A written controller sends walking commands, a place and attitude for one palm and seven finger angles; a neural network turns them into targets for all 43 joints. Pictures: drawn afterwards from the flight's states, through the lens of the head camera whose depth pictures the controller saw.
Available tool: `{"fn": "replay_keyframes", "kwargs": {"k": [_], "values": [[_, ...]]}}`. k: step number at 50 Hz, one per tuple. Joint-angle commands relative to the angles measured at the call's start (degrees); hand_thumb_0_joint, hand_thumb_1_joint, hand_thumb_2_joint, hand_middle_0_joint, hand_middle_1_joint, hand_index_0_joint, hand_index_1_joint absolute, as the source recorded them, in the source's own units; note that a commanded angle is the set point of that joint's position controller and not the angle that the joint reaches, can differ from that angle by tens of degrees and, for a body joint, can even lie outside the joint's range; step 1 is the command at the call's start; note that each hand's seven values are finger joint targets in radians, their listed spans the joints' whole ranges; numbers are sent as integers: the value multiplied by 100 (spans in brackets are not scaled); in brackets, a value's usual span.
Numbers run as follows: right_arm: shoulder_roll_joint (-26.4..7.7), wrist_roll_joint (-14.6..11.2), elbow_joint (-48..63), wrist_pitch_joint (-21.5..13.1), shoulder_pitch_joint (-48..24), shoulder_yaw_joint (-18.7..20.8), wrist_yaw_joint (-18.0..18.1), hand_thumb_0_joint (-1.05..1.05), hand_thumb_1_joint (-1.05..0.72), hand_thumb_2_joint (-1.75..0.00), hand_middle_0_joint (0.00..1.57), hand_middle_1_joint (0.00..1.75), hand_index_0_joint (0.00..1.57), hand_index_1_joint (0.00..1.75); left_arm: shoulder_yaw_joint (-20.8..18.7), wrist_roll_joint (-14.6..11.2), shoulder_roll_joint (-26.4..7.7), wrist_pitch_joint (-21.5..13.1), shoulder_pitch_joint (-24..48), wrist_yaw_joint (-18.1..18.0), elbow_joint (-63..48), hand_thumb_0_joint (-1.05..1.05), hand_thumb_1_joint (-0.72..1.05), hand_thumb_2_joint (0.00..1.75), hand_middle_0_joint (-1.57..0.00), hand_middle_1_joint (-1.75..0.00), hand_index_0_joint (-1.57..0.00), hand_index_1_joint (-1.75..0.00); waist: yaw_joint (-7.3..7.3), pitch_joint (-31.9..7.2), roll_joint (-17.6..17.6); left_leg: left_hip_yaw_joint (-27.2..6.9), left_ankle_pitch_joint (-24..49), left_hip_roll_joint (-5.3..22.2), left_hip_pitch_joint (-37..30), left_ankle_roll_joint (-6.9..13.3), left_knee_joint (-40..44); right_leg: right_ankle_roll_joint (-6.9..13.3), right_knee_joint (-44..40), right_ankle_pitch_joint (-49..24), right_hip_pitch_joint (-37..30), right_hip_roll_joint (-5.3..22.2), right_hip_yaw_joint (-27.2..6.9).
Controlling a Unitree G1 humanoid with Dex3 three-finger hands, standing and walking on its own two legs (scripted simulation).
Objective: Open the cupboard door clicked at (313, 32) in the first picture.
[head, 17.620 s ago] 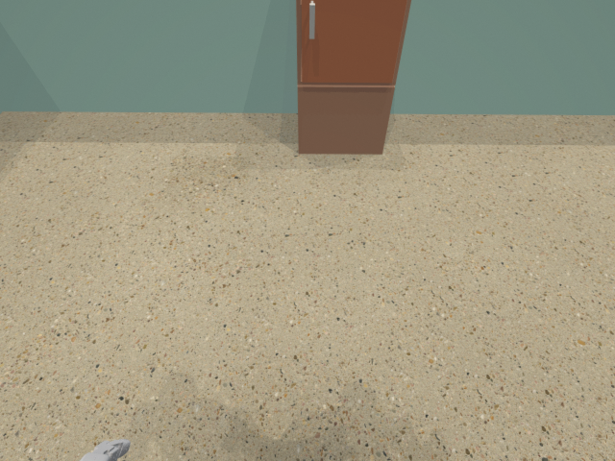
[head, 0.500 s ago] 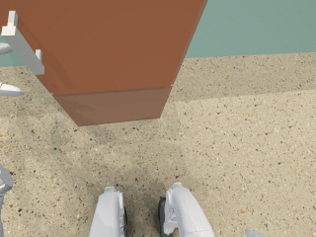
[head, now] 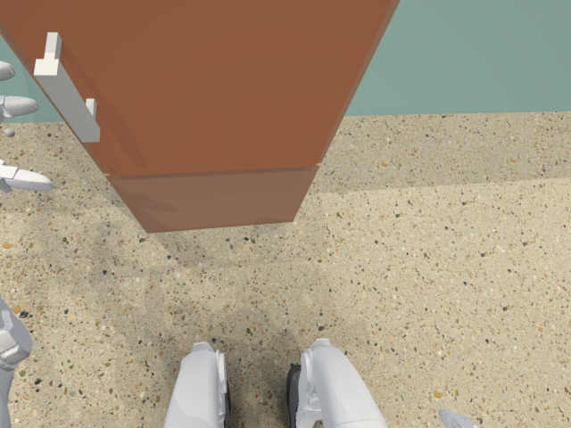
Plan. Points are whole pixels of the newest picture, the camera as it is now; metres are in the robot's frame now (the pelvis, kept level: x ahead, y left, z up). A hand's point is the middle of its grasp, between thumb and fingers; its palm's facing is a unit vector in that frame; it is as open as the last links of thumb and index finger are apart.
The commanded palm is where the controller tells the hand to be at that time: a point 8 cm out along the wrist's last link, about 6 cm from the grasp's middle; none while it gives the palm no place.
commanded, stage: move the hooked fingers beside the handle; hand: left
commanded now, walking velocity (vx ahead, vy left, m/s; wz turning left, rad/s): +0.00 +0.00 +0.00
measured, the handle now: (73, 92) +0.53 +0.26 +0.05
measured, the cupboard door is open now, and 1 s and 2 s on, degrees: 0 0 0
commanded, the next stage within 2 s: slide the fingers in behind the handle in 0.22 s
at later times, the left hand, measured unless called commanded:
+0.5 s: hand (24, 127) +0.47 +0.30 +0.05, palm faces +0.07 -1.00 -0.02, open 14.0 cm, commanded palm +0.45 +0.33 +0.05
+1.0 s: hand (60, 129) +0.47 +0.26 +0.05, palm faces +0.08 -1.00 -0.01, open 14.0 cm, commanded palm +0.45 +0.30 +0.05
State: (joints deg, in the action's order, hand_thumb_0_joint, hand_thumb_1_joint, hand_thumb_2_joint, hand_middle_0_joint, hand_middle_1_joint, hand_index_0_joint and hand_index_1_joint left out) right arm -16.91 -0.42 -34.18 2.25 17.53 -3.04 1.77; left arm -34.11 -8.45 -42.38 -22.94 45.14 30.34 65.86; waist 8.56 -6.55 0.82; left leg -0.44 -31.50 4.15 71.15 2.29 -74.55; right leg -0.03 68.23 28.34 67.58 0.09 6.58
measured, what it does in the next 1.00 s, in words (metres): stands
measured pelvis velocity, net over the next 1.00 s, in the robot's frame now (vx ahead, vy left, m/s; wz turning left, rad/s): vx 0.00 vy -0.01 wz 0.01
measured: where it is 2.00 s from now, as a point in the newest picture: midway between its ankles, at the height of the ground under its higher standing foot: (259, 426)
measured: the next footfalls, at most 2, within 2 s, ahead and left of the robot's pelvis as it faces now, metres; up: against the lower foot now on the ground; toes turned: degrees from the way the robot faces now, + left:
none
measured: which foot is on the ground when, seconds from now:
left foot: down 0.00-1.00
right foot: down 0.00-1.00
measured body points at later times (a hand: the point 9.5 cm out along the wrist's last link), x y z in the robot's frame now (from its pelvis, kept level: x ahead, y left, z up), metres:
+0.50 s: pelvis +0.00 +0.00 +0.01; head +0.17 +0.04 +0.42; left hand +0.46 +0.35 +0.06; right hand +0.05 -0.27 -0.10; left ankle +0.02 +0.09 -0.62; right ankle +0.03 -0.13 -0.62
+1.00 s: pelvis +0.00 -0.01 +0.01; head +0.16 +0.02 +0.43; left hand +0.46 +0.32 +0.05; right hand +0.06 -0.28 -0.10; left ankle +0.02 +0.09 -0.62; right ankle +0.03 -0.13 -0.62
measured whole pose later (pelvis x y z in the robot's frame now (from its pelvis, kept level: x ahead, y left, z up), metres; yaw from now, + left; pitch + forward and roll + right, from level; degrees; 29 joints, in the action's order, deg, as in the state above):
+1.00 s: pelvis +0.00 -0.01 +0.01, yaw +1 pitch +26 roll -4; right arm -15.9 -0.4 -35.3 2.6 17.4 -2.4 1.5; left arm -29.7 -9.2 -34.0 -25.0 43.3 23.8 62.4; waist 8.1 -6.9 1.3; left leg 0.1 -31.0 3.9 68.2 1.5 -72.6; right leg 0.6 67.8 28.6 65.5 0.2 5.9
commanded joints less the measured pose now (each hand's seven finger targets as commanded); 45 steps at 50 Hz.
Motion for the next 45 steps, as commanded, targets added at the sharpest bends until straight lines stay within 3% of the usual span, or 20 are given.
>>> {"fn": "replay_keyframes", "kwargs": {"k": [1, 2, 3, 4, 5, 6, 9, 11, 16, 19, 23, 30, 32, 33, 35, 38, 41, 45], "values": [[-1158, 45, 175, -64, 1024, 446, 57, 0, -90, -90, 20, 30, 20, 30, -189, -137, -1796, -516, 1976, -86, -1555, 0, -50, 30, -30, -120, -30, -120, -62, -3207, 1624, -633, 3057, -69, -3441, -160, 887, 140, -610, -1286, -506, -258, -224], [-1179, 54, 160, -54, 1039, 459, 62, 0, -90, -90, 20, 30, 20, 30, -321, -150, -1926, -540, 1977, -128, -1660, 0, -50, 30, -30, -120, -30, -120, -80, -3312, 1525, -669, 3199, -55, -3506, -167, 886, 140, -594, -1350, -590, -258, -211], [-1141, 43, 172, -55, 1015, 462, 52, 0, -90, -90, 20, 30, 20, 30, -197, -181, -1731, -532, 1962, -129, -1734, 0, -50, 30, -30, -120, -30, -120, -59, -3346, 1555, -652, 3285, -63, -3561, -163, 885, 124, -623, -1404, -618, -254, -215], [-1158, 51, 175, -47, 1051, 472, 54, 0, -90, -90, 20, 30, 20, 30, -278, -199, -1787, -536, 1907, -147, -1776, 0, -50, 30, -30, -120, -30, -120, -98, -3405, 1542, -708, 3434, -41, -3652, -180, 896, 143, -593, -1404, -591, -254, -194], [-1132, 36, 167, -34, 1026, 456, 41, 0, -90, -90, 20, 30, 20, 30, -146, -193, -1598, -461, 1845, -150, -1589, 0, -50, 30, -30, -120, -30, -120, -54, -3269, 1492, -681, 3351, -51, -3595, -175, 911, 119, -651, -1391, -564, -254, -201], [-1162, 34, 148, -20, 1030, 456, 52, 0, -90, -90, 20, 30, 20, 30, -201, -176, -1689, -411, 1895, -178, -1533, 0, -50, 30, -30, -120, -30, -120, -37, -3171, 1337, -694, 3204, -44, -3473, -169, 933, 114, -651, -1348, -593, -251, -184], [-1124, 36, 159, -16, 1041, 437, 61, 0, -90, -90, 20, 30, 20, 30, -34, -104, -1500, -262, 1950, -234, -1282, 0, -50, 30, -30, -120, -30, -120, 39, -2875, 1246, -652, 2893, -72, -3190, -115, 947, 111, -668, -1280, -567, -243, -194], [-1158, 38, 223, -2, 1032, 427, 66, 0, -90, -90, 20, 30, 20, 30, -246, -60, -1814, -275, 1786, -284, -1320, 0, -50, 30, -30, -120, -30, -120, -69, -2989, 1218, -607, 2892, -90, -3103, -120, 964, 111, -664, -1332, -771, -241, -219], [-1127, 53, 223, -7, 1037, 447, 43, 0, -90, -90, 20, 30, 20, 30, -343, -111, -1852, -498, 1770, -315, -1670, 0, -50, 30, -30, -120, -30, -120, -92, -3256, 1322, -608, 3263, -72, -3332, -142, 945, 114, -648, -1542, -888, -255, -238], [-1065, 45, 212, -9, 1037, 458, 9, 0, -90, -90, 20, 30, 20, 30, -90, -233, -1383, -506, 1574, -238, -1713, 0, -50, 30, -30, -120, -30, -120, -84, -3252, 1317, -608, 3398, -74, -3437, -130, 965, 118, -701, -1600, -924, -267, -230], [-1059, 3, 179, 15, 1023, 467, 20, 0, -90, -90, 20, 30, 20, 30, 133, -253, -1085, -299, 1521, -203, -1363, 0, -50, 30, -30, -120, -30, -120, 20, -2841, 863, -537, 2739, -114, -2968, -76, 1048, 80, -810, -1439, -1018, -255, -236], [-999, 48, 174, -26, 1007, 485, 25, 0, -90, -90, 20, 30, 20, 30, -94, -195, -1312, -602, 1627, -522, -1927, 0, -50, 30, -30, -120, -30, -120, -105, -3123, 1194, -453, 2938, -130, -3186, -91, 1028, 104, -785, -1606, -1177, -249, -320], [-970, 42, 174, -37, 944, 473, 8, 0, -90, -90, 20, 30, 20, 30, 52, -183, -1110, -648, 1647, -583, -1839, 0, -50, 30, -30, -120, -30, -120, -65, -2921, 1177, -433, 2701, -143, -3064, -93, 1055, 105, -806, -1470, -1152, -252, -320], [-987, 44, 162, -42, 945, 470, 11, 0, -90, -90, 20, 30, 20, 30, -47, -188, -1179, -637, 1556, -609, -1681, 0, -50, 30, -30, -120, -30, -120, -80, -2862, 942, -414, 2523, -153, -2871, -73, 1049, 99, -822, -1417, -1272, -252, -337], [-1008, 38, 158, -33, 940, 467, 33, 0, -90, -90, 20, 30, 20, 30, -56, -151, -1227, -621, 1548, -615, -1525, 0, -50, 30, -30, -120, -30, -120, -58, -2821, 936, -380, 2456, -162, -2747, -59, 1037, 101, -797, -1455, -1314, -242, -367], [-996, 17, 184, -52, 903, 445, 33, 0, -90, -90, 20, 30, 20, 30, 221, -115, -995, -537, 1683, -586, -1430, 0, -50, 30, -30, -120, -30, -120, -15, -2669, 1042, -369, 2229, -178, -2661, -62, 1069, 99, -824, -1302, -1221, -227, -372], [-1013, 30, 174, -57, 914, 469, 46, 0, -90, -90, 20, 30, 20, 30, 259, -129, -960, -597, 1795, -598, -1613, 0, -50, 30, -30, -120, -30, -120, -27, -2897, 1112, -431, 2428, -157, -2950, -84, 1057, 112, -802, -1365, -1147, -226, -355], [-989, 35, 142, -68, 945, 486, 44, 0, -90, -90, 20, 30, 20, 30, 189, -207, -878, -623, 1657, -666, -1617, 0, -50, 30, -30, -120, -30, -120, -44, -3114, 910, -410, 2598, -170, -2910, -70, 996, 91, -774, -1586, -1334, -225, -375]]}}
